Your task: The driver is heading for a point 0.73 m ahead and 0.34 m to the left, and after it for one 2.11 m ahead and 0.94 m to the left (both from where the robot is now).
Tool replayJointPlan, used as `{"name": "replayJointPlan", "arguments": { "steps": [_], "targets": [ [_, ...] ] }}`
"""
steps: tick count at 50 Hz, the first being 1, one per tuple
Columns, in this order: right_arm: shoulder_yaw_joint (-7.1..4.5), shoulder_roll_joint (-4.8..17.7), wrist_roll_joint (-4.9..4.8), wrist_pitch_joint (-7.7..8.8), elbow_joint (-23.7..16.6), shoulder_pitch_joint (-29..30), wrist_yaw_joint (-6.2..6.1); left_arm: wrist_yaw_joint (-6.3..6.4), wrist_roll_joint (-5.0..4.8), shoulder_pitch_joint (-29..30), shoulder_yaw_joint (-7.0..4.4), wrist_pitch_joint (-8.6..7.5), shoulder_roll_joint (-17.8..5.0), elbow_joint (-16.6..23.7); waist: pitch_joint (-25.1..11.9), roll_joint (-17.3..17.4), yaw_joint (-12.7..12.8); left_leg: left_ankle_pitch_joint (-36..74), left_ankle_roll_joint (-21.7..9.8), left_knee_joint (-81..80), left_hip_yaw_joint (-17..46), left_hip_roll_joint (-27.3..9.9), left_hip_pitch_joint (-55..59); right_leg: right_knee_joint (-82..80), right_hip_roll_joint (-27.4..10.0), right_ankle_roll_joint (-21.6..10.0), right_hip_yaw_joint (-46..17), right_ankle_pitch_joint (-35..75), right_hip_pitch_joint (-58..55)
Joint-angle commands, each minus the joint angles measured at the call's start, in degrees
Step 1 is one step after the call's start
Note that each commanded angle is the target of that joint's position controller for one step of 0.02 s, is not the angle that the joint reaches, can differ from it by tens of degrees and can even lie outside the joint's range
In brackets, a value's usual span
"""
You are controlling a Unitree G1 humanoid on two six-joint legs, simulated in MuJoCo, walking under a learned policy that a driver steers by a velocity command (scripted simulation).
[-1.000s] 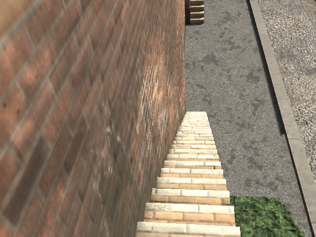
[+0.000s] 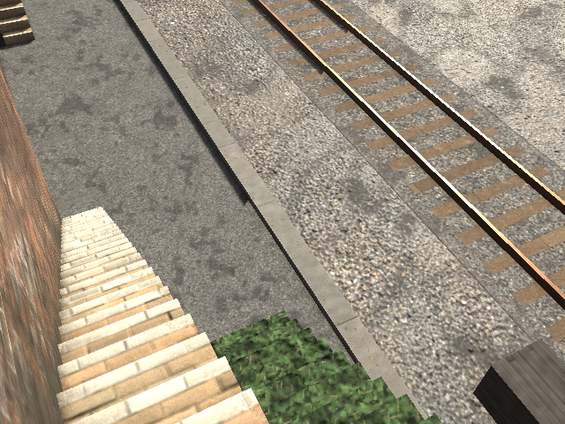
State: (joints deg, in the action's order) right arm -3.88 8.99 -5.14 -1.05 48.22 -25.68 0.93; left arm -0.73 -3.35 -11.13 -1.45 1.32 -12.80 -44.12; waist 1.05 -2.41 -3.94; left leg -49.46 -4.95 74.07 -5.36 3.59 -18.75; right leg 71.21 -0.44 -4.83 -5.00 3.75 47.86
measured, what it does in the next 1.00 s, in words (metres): goes down, turning left: right foot 0.03 m lower, then right foot 0.16 m lower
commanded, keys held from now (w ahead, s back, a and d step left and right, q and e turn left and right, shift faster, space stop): w+q+shift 1.00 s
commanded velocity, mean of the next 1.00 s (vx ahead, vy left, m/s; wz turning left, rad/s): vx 1.00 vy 0.00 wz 0.77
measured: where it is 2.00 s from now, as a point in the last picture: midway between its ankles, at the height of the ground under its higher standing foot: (115, 380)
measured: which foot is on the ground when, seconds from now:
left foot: down 0.00-0.16, up 0.18-0.38, down 0.40-0.76, up 0.78-0.84, down 0.86-1.00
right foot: up 0.00-0.00, down 0.02-0.20, up 0.22-0.36, down 0.38-0.94, up 0.96-1.00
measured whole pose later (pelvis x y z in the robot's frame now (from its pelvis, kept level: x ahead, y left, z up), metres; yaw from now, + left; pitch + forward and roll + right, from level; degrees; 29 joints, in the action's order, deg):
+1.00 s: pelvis +0.48 +0.13 -0.13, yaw +48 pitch +8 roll +3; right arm -3.3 20.0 5.1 9.7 41.1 -6.7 -0.5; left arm -1.1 4.3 -16.9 -2.7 -7.2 -16.9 -50.4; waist -0.9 -3.8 0.7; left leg 19.7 -15.2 33.5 0.7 4.6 -15.1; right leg 48.9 -4.2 8.1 -0.9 -11.8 9.2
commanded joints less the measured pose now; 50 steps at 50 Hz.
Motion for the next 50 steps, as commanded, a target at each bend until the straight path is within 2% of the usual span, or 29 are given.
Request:
{"name": "replayJointPlan", "arguments": {
  "steps": [1, 3, 6, 9, 10, 11, 12, 13, 14, 16, 17, 18, 19, 20, 21, 22, 24, 27, 32, 34, 38, 41, 42, 43, 44, 45, 47, 49, 50],
  "targets": [
    [-0.82, 6.6, 0.15, 0.68, -6.6, 7.6, 0.71, -1.65, -0.30, 11.0, -0.85, -2.04, -3.6, 8.3, 1.3, 4.0, -0.5, 49.4, -1.8, -13.6, 19.8, -7.2, -5.8, -10.8, 1.6, 1.0, 4.1, 9.5, -4.8],
    [0.67, 6.2, -3.20, 0.15, -7.7, 7.3, 1.81, -1.69, 1.05, 7.6, -1.25, -3.90, -1.7, 8.1, 2.6, 0.6, 2.0, 62.1, -1.6, -11.9, 21.5, -5.0, -7.0, -12.4, 4.0, -1.4, 6.9, 5.9, -10.0],
    [1.70, 6.9, -2.54, 0.10, -9.6, 14.9, 1.79, -2.91, -1.12, 2.0, -3.01, -5.37, -3.8, 7.5, -0.6, 0.8, 7.6, 51.7, -3.9, -1.9, 15.1, 2.4, -17.1, -24.2, 6.7, 0.7, 14.1, 10.5, -33.0],
    [2.63, 9.8, -4.64, 0.39, -13.2, 24.4, -1.68, -3.26, -1.29, -19.3, -5.55, -7.36, -7.1, 4.2, -5.0, -5.7, 24.4, 35.6, 1.1, 33.5, 10.2, 6.3, -33.6, -42.1, -6.1, -10.3, -2.3, 8.7, -61.5],
    [1.17, 11.3, 5.40, 2.25, -19.6, 31.0, -2.38, 1.01, 8.69, -14.6, -2.64, -8.56, -10.8, 2.2, -0.1, -9.0, 18.8, 10.0, 1.6, 28.5, 17.8, 1.3, -41.8, -40.7, -15.6, -7.8, -19.2, 15.1, -49.0],
    [1.10, 11.8, 7.97, 3.99, -19.2, 37.2, -3.37, 2.33, 9.59, -17.3, -1.35, -9.93, -5.5, -0.2, 6.6, 1.5, 20.9, -4.6, 1.7, 21.7, 21.2, -1.8, -40.8, -36.8, -13.0, -5.4, -13.1, 26.6, -41.9],
    [1.87, 8.5, 6.30, 4.37, -19.1, 32.0, -3.29, 3.58, 10.22, -13.7, -1.17, -11.69, -7.7, 0.9, 4.8, -0.6, 15.6, -5.9, 1.8, 21.9, 22.6, -2.5, -38.4, -36.0, -14.9, -5.1, -16.6, 23.0, -35.7],
    [1.68, 10.1, 7.28, 5.34, -18.9, 36.9, -3.12, 3.92, 7.82, -12.4, 0.28, -13.08, -3.2, 0.3, 12.2, 1.0, 16.7, -6.6, 2.7, -1.1, 16.4, -4.7, -40.4, -46.8, 1.1, 5.9, 7.1, 8.2, -35.0],
    [1.94, 9.4, 5.35, 5.60, -19.1, 29.6, -1.95, 3.26, 8.10, -15.2, 0.52, -13.49, -1.5, -0.5, 4.2, 1.4, 15.0, 9.0, 3.6, -16.9, 19.7, -8.0, -31.5, -34.8, 2.0, 6.7, 12.8, -2.4, -34.7],
    [2.50, 3.3, 3.97, 3.30, -8.4, -1.9, 3.43, 4.23, 6.15, 2.7, -0.14, -12.67, -5.4, 3.1, -12.4, 2.2, -6.6, 76.9, 7.4, -11.6, 8.7, -6.2, 24.8, -38.2, -8.7, 6.6, 3.8, -32.6, 3.7],
    [1.22, 7.0, 6.24, 0.73, -5.7, -16.6, 3.61, 2.79, 8.09, 18.4, -0.67, -11.13, -9.4, 8.2, -16.0, -4.5, -17.6, 66.0, 6.6, 7.0, 0.6, -2.2, 30.1, -33.0, -6.9, 8.7, 9.3, -31.5, 7.9],
    [0.65, 11.3, 6.28, -1.63, -7.0, -13.0, 3.86, 0.91, 7.66, 26.5, -0.96, -10.53, -8.3, 14.1, -11.6, 0.5, -19.5, 64.8, 4.9, -0.7, 0.1, -1.5, 23.9, -31.0, -5.5, 8.8, 12.2, -33.0, 8.2],
    [0.80, 12.3, 7.58, -2.27, -9.5, -4.0, 2.26, -0.53, 7.31, 23.0, -0.21, -9.00, -8.2, 12.9, -8.9, 1.7, -13.1, 50.0, 4.1, 2.0, -2.7, 1.7, 16.0, -29.8, -3.9, 10.3, 15.1, -22.0, 4.7],
    [2.82, 10.0, 8.38, -3.79, -14.9, -3.3, 1.13, -0.32, 4.75, 25.2, -2.42, -8.53, -15.0, 13.0, -7.6, -8.1, -15.3, 34.9, -0.8, 7.0, 11.9, -8.4, 24.9, -18.0, -10.6, 11.7, 4.4, -34.8, 21.1],
    [3.69, 12.6, 6.95, -3.92, -15.6, 6.2, 0.56, 0.33, 4.79, 7.8, 1.35, -5.95, -2.9, 10.8, 7.7, 20.0, -2.5, 14.3, 0.6, -21.2, 22.8, -6.6, -10.3, 9.0, 0.3, 12.8, 7.9, -30.9, 12.9],
    [2.08, 18.2, 3.71, -3.48, -17.7, 17.7, -0.69, 1.08, 7.77, 6.5, 3.76, -4.94, -0.1, 13.4, 20.0, 37.4, 4.4, 5.1, 2.9, -46.0, 33.6, -3.5, -34.7, 13.7, 4.1, 12.1, 10.4, -30.8, 7.6],
    [-1.05, 27.4, 5.75, -1.04, -21.0, 29.9, -3.04, 0.42, 9.65, 4.7, 2.70, -5.13, -3.7, 11.7, 12.8, 23.2, 11.3, 2.5, 2.6, -46.0, 28.8, -2.4, -38.4, 15.1, 6.6, 9.6, 14.5, -16.0, -4.0],
    [1.06, 22.9, 4.33, -0.33, -14.5, 25.4, -4.48, 0.40, 6.95, 5.8, 1.39, -5.71, -9.3, 6.9, 2.3, 22.6, 7.5, 11.8, -2.9, -41.1, 36.9, -4.1, -26.7, 14.9, 4.1, 11.6, 9.4, -15.9, -6.8],
    [1.39, 18.7, 6.59, -0.77, -9.8, 17.7, -5.82, -1.28, 5.41, 9.8, 2.45, -5.92, -6.4, 5.8, 0.8, 6.4, 5.7, 31.3, -4.8, -25.8, 19.1, 3.5, -15.8, -17.0, 8.5, 11.6, 16.4, -18.9, -17.2],
    [1.79, 15.5, 6.48, -1.59, -10.6, 17.9, -5.96, -2.96, 3.97, 3.7, 2.40, -5.42, -2.9, 4.5, -3.9, 8.1, 7.5, 35.8, -2.8, -23.1, 13.8, 5.5, -11.8, -27.8, 7.5, 11.4, 14.0, -14.3, -28.4],
    [0.65, 11.7, 2.71, -2.40, -14.2, 23.5, -1.45, -3.12, 5.74, 1.8, 0.47, -7.59, -3.2, 2.2, -4.8, -1.3, 9.0, 40.4, 2.4, -23.3, 8.6, 3.6, -24.1, -42.8, -4.0, 5.9, 5.7, 5.5, -60.7],
    [0.57, 11.0, 7.15, 0.25, -17.8, 29.2, 2.92, -3.37, 7.96, -8.0, -0.97, -9.90, -3.4, -4.4, 0.8, -3.0, 11.6, 35.4, 1.5, -34.0, 12.6, -4.7, -28.2, -41.5, -8.6, 4.0, 1.1, 4.1, -64.1],
    [0.43, 10.3, 7.55, 1.08, -15.8, 25.0, 3.51, -3.07, 8.14, -6.0, -0.67, -9.98, -3.3, -3.2, -3.1, 1.3, 8.4, 40.4, 0.7, -40.2, 10.2, -3.7, -16.7, -43.1, -8.8, 2.2, 3.2, -0.4, -58.5],
    [0.66, 9.4, 8.00, 1.29, -12.6, 16.1, 3.60, -2.62, 8.83, -0.2, -1.59, -9.18, -5.1, -3.5, -3.9, -3.2, 1.9, 42.4, 0.8, -41.5, 6.3, -2.0, -3.5, -36.7, -7.6, 1.8, 5.9, 5.7, -49.2],
    [1.40, 9.3, 7.15, 2.66, -10.5, 14.0, 4.00, -3.23, 7.01, 2.6, 0.70, -8.85, 0.6, -1.0, -4.2, 5.4, -1.0, 55.7, 0.0, -50.1, 6.3, -2.3, 4.7, -44.0, -3.7, 3.8, 10.6, -3.9, -43.7],
    [1.70, 8.1, 9.47, 3.76, -9.9, 16.0, 3.96, -3.50, 6.47, 1.8, 1.26, -8.94, 1.6, -1.2, -1.9, 4.8, 0.9, 54.6, 0.4, -51.7, 2.6, 2.1, 10.9, -46.1, -2.4, 4.5, 12.6, 0.2, -38.6],
    [-0.22, 11.7, 11.00, 8.18, -4.6, 5.3, 0.09, -1.40, 8.45, 3.7, -0.42, -8.66, -3.0, -0.9, 5.9, 8.6, -3.5, 51.1, -0.5, -47.6, -0.9, 4.6, 16.9, -29.5, 0.6, 8.4, 13.6, 6.7, -24.4],
    [-1.65, 16.9, 11.06, 12.80, 2.8, -8.8, -3.59, 1.13, 7.87, 15.3, -2.18, -11.05, -9.2, 3.5, 3.0, 18.8, -13.3, 66.3, -5.6, -47.3, 7.5, 1.0, 41.7, -16.0, 1.2, 13.9, 7.2, -19.5, 4.3],
    [-1.70, 17.4, 10.20, 14.01, 3.5, -8.4, -4.95, 1.76, 7.22, 16.8, -2.83, -12.57, -11.2, 5.4, 2.6, 24.6, -12.4, 66.7, -6.7, -44.0, 13.7, -2.2, 45.3, -15.2, -0.4, 16.1, -0.4, -35.4, 12.9]
  ]
}}
Next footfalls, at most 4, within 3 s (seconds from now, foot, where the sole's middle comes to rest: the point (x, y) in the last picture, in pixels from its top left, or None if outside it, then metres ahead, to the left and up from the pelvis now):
0.02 right None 0.16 -0.15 -0.68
0.38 right None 0.38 -0.17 -0.84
0.40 left None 0.25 0.12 -0.84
0.86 left None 0.31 0.12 -0.90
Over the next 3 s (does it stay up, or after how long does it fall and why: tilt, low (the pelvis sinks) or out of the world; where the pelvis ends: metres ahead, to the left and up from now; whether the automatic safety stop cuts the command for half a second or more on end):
falls after 2.16 s (tilt)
